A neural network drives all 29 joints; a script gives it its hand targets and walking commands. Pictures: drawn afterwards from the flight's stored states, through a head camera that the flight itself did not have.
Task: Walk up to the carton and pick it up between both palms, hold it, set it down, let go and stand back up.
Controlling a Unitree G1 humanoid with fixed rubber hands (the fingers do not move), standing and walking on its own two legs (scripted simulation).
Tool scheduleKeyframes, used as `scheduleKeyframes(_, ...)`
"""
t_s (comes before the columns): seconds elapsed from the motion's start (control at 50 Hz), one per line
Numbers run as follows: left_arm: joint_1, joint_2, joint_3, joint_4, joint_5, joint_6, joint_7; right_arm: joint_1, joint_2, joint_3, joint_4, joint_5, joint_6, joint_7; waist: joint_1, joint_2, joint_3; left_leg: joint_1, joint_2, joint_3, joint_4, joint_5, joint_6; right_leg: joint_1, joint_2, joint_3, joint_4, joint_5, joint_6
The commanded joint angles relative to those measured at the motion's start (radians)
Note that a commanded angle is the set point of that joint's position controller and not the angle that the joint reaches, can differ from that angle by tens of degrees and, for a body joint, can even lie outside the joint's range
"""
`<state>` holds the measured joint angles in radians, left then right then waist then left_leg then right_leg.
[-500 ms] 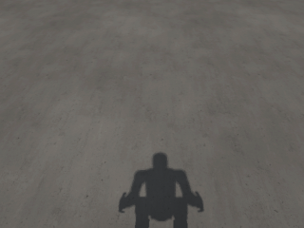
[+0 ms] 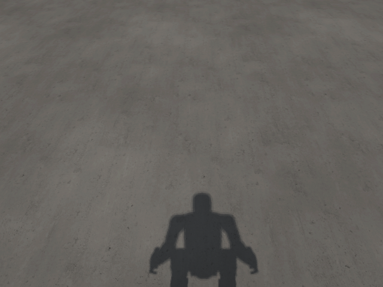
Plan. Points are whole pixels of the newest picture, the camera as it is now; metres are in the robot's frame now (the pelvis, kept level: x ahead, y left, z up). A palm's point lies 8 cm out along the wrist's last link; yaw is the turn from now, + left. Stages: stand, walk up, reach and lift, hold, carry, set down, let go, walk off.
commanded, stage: walk up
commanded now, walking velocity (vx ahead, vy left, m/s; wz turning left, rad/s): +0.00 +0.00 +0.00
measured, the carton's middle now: out of the picture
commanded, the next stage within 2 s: none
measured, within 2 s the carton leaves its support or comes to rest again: neither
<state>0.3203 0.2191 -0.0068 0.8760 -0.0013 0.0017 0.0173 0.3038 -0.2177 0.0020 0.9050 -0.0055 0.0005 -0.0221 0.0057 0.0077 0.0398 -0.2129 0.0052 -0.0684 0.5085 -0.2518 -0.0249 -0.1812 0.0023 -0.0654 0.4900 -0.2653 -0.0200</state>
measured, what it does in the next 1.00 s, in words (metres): steps to the right, turning right: right foot, then left foot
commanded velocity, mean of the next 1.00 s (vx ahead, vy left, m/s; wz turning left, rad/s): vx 0.00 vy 0.00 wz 0.00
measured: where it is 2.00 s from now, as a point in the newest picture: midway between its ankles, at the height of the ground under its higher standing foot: outside the picture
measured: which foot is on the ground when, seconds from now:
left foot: down 0.00-0.50, up 0.52-0.82, down 0.84-1.00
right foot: down 0.00-0.20, up 0.22-0.46, down 0.48-0.84, up 0.86-1.00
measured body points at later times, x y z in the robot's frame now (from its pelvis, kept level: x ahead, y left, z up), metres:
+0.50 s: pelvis -0.01 -0.08 -0.03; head +0.00 -0.11 +0.42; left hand +0.16 +0.18 -0.12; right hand +0.00 -0.38 -0.17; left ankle +0.02 +0.13 -0.73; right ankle +0.01 -0.24 -0.74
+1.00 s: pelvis +0.04 -0.15 -0.01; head +0.05 -0.12 +0.44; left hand +0.26 -0.02 -0.15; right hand -0.09 -0.42 -0.10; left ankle +0.14 -0.13 -0.74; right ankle -0.01 -0.28 -0.67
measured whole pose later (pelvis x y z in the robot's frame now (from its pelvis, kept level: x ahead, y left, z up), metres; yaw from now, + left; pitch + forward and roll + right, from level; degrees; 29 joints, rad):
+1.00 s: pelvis +0.04 -0.15 -0.01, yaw -43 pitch -4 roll +0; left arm 0.29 0.28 0.04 0.79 0.09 0.09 -0.10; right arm 0.26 -0.25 -0.04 0.86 -0.07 -0.05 -0.07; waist 0.01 -0.08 0.03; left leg -0.28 0.06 0.21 0.56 -0.23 0.06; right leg -0.53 0.03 0.03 1.09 -0.35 0.04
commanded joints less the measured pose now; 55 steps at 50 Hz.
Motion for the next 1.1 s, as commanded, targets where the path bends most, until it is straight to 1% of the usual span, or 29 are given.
scheduleKeyframes(0.0,0.037,0.15,0.038,-0.053,-0.001,-0.022,0.009,0.031,-0.141,-0.032,-0.054,0.0,-0.021,-0.01,-0.001,0.0,0.026,-0.029,0.061,-0.064,-0.109,0.099,0.028,-0.03,-0.101,0.131,-0.14,0.05,-0.012)
scheduleKeyframes(0.1,0.042,0.145,0.036,-0.039,-0.001,-0.021,0.011,0.035,-0.137,-0.03,-0.036,0.0,-0.02,-0.012,-0.001,0.0,0.029,-0.027,0.062,-0.062,-0.113,0.1,0.026,-0.027,-0.101,0.132,-0.145,0.051,-0.012)
scheduleKeyframes(0.12,-0.077,0.234,0.077,-0.121,0.04,-0.006,-0.027,-0.061,-0.235,-0.102,-0.082,-0.046,-0.024,-0.028,-0.004,-0.016,0.035,0.157,0.086,-0.037,-0.031,0.016,0.12,-0.342,-0.078,0.208,-0.014,0.155,-0.043)
scheduleKeyframes(0.14,-0.118,0.203,0.063,-0.15,0.045,0.005,-0.051,-0.01,-0.266,-0.113,-0.069,-0.057,-0.025,-0.035,-0.049,0.068,0.009,0.288,0.191,-0.137,-0.099,-0.059,0.18,-0.516,-0.04,0.172,0.083,0.095,-0.024)
scheduleKeyframes(0.16,-0.132,0.154,0.056,-0.177,0.054,0.017,-0.06,0.019,-0.298,-0.129,-0.052,-0.068,-0.023,-0.044,-0.073,0.229,-0.011,0.258,0.406,-0.275,-0.25,-0.063,0.284,-0.539,-0.016,0.085,0.327,-0.135,0.007)
scheduleKeyframes(0.18,-0.163,0.167,0.074,-0.196,0.087,0.031,-0.06,0.022,-0.301,-0.13,-0.047,-0.078,-0.022,-0.05,-0.071,0.15,0.006,0.153,0.523,-0.329,-0.292,-0.051,0.373,-0.518,-0.095,0.111,0.506,-0.208,0.028)
scheduleKeyframes(0.2,-0.151,0.179,0.086,-0.204,0.103,0.04,-0.065,0.01,-0.278,-0.124,-0.043,-0.076,-0.03,-0.054,-0.061,0.079,0.007,0.108,0.532,-0.32,-0.286,-0.021,0.394,-0.495,-0.13,0.139,0.558,-0.202,0.035)
scheduleKeyframes(0.28,-0.044,0.159,0.098,-0.195,0.076,0.043,-0.096,-0.124,-0.256,-0.126,-0.051,-0.072,-0.051,-0.053,-0.001,0.136,-0.013,0.101,0.466,-0.15,-0.231,0.012,0.347,-0.435,-0.198,0.175,0.509,-0.157,0.035)
scheduleKeyframes(0.38,0.009,0.136,0.1,-0.165,0.035,0.038,-0.127,-0.251,-0.284,-0.15,-0.065,-0.075,-0.039,-0.027,0.035,0.21,-0.053,-0.04,0.339,0.142,-0.105,-0.045,0.258,-0.123,-0.146,0.016,0.257,-0.078,0.014)
scheduleKeyframes(0.4,0.064,0.147,0.112,-0.145,0.026,0.029,-0.128,-0.278,-0.286,-0.148,-0.066,-0.077,-0.035,-0.02,0.068,0.177,-0.069,-0.116,0.308,0.189,-0.031,-0.115,0.231,-0.001,-0.115,-0.027,0.189,-0.006,0.004)
scheduleKeyframes(0.42,0.139,0.176,0.132,-0.11,0.024,0.019,-0.119,-0.278,-0.256,-0.133,-0.061,-0.077,-0.029,-0.014,0.108,0.065,-0.098,-0.199,0.248,0.246,0.115,-0.203,0.193,0.129,-0.067,-0.046,0.118,0.032,-0.011)
scheduleKeyframes(0.44,0.202,0.237,0.16,-0.076,0.019,0.014,-0.102,-0.254,-0.177,-0.105,-0.064,-0.072,-0.023,-0.007,0.151,-0.142,-0.088,-0.286,0.134,0.312,0.341,-0.251,0.138,0.184,-0.014,0.002,0.035,-0.015,-0.045)
scheduleKeyframes(0.46,0.195,0.339,0.177,-0.094,0.023,0.012,-0.09,-0.264,-0.111,-0.083,-0.12,-0.059,-0.015,0.005,0.171,-0.389,-0.018,-0.495,0.017,0.292,0.568,-0.463,0.068,0.143,-0.166,0.393,-0.146,-0.104,-0.133)
scheduleKeyframes(0.48,0.078,0.383,0.161,-0.127,0.031,0.018,-0.085,-0.25,-0.129,-0.092,-0.146,-0.033,-0.009,0.003,0.118,-0.37,0.038,-0.514,0.009,0.153,0.644,-0.458,0.044,-0.009,-0.285,0.67,-0.31,-0.258,-0.242)
scheduleKeyframes(0.5,-0.012,0.39,0.164,-0.141,0.019,0.025,-0.081,-0.221,-0.163,-0.084,-0.14,-0.016,-0.007,-0.003,0.098,-0.374,0.064,-0.47,0.026,0.102,0.679,-0.463,0.047,-0.086,-0.312,0.742,-0.385,-0.362,-0.302)
scheduleKeyframes(0.52,-0.041,0.373,0.156,-0.145,0.02,0.025,-0.074,-0.212,-0.182,-0.075,-0.134,-0.009,-0.015,-0.006,0.087,-0.37,0.09,-0.485,0.039,0.089,0.674,-0.438,0.046,-0.075,-0.288,0.699,-0.364,-0.284,-0.311)
scheduleKeyframes(0.58,-0.055,0.314,0.127,-0.174,0.065,0.024,-0.057,-0.139,-0.205,-0.068,-0.087,0.006,-0.056,-0.011,0.054,-0.315,0.024,-0.398,0.065,0.088,0.485,-0.289,0.053,-0.037,-0.193,0.48,-0.178,0.126,-0.258)
scheduleKeyframes(0.62,-0.06,0.284,0.123,-0.185,0.066,0.026,-0.064,-0.094,-0.193,-0.064,-0.081,0.005,-0.068,-0.008,0.045,-0.275,-0.029,-0.32,0.032,0.104,0.391,-0.202,0.055,-0.033,-0.17,0.471,-0.153,0.198,-0.249)
scheduleKeyframes(0.7,-0.067,0.244,0.117,-0.204,0.055,0.034,-0.082,-0.063,-0.155,-0.055,-0.114,0.0,-0.066,-0.013,0.04,-0.152,-0.097,-0.146,-0.022,0.118,0.214,-0.042,0.046,-0.134,-0.154,0.517,-0.133,0.134,-0.238)
scheduleKeyframes(0.76,-0.16,0.211,0.093,-0.239,0.041,0.043,-0.098,0.059,-0.164,-0.075,-0.126,-0.011,-0.071,-0.021,-0.054,-0.005,-0.141,0.288,-0.01,0.099,-0.04,0.177,0.072,-0.469,-0.057,0.46,-0.07,-0.184,-0.115)
scheduleKeyframes(0.78,-0.144,0.164,0.076,-0.25,0.037,0.043,-0.1,0.097,-0.206,-0.092,-0.127,-0.035,-0.068,-0.03,-0.081,0.113,-0.171,0.444,0.108,-0.059,-0.11,0.063,0.111,-0.63,0.012,0.397,0.053,-0.311,-0.042)
scheduleKeyframes(0.8,-0.064,0.099,0.057,-0.255,0.045,0.043,-0.096,0.106,-0.291,-0.109,-0.127,-0.071,-0.064,-0.047,-0.083,0.316,-0.232,0.452,0.421,-0.418,-0.271,-0.304,0.192,-0.68,0.103,0.227,0.406,-0.286,0.033)
scheduleKeyframes(0.82,-0.032,0.173,0.084,-0.228,0.073,0.051,-0.084,0.008,-0.272,-0.102,-0.132,-0.084,-0.055,-0.065,-0.02,0.162,-0.16,0.295,0.545,-0.497,-0.34,-0.439,0.219,-0.646,0.022,0.21,0.564,-0.223,0.068)
scheduleKeyframes(0.84,0.021,0.21,0.092,-0.196,0.09,0.062,-0.088,-0.06,-0.257,-0.099,-0.146,-0.087,-0.057,-0.076,0.018,0.121,-0.112,0.225,0.543,-0.433,-0.366,-0.446,0.218,-0.611,-0.003,0.201,0.611,-0.177,0.07)
scheduleKeyframes(0.86,0.044,0.226,0.098,-0.18,0.096,0.066,-0.096,-0.1,-0.243,-0.1,-0.156,-0.086,-0.063,-0.076,0.035,0.159,-0.074,0.196,0.516,-0.377,-0.358,-0.4,0.212,-0.616,-0.025,0.194,0.635,-0.164,0.064)
scheduleKeyframes(0.9,0.001,0.268,0.119,-0.162,0.111,0.066,-0.11,-0.077,-0.181,-0.085,-0.143,-0.062,-0.08,-0.061,0.01,0.145,-0.005,0.08,0.43,-0.223,-0.346,-0.357,0.161,-0.56,-0.083,0.205,0.666,-0.076,0.068)
scheduleKeyframes(0.94,0.001,0.244,0.118,-0.148,0.091,0.074,-0.129,-0.078,-0.169,-0.074,-0.133,-0.057,-0.084,-0.05,0.02,0.132,0.028,0.005,0.37,-0.072,-0.335,-0.343,0.135,-0.5,-0.101,0.181,0.692,0.002,0.069)
scheduleKeyframes(1.0,-0.02,0.185,0.097,-0.14,0.065,0.082,-0.154,-0.1,-0.208,-0.096,-0.134,-0.063,-0.082,-0.047,0.029,0.143,0.063,-0.022,0.349,0.076,-0.353,-0.331,0.158,-0.491,-0.122,0.125,0.703,0.065,0.072)
scheduleKeyframes(1.08,-0.123,0.171,0.093,-0.151,0.05,0.079,-0.165,-0.054,-0.235,-0.111,-0.118,-0.071,-0.088,-0.037,-0.007,0.172,0.128,-0.02,0.39,0.17,-0.39,-0.381,0.219,-0.512,-0.183,0.08,0.624,0.088,0.088)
